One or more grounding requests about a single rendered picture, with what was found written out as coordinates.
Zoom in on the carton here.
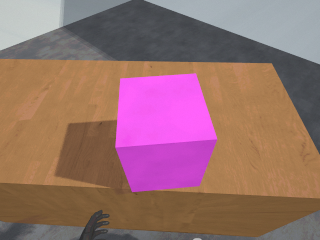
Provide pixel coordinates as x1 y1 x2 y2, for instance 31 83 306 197
115 73 217 192

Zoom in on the pedestal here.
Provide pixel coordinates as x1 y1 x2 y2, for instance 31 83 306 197
0 59 320 237

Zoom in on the left robot hand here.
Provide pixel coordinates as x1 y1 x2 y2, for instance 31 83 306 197
79 210 110 240

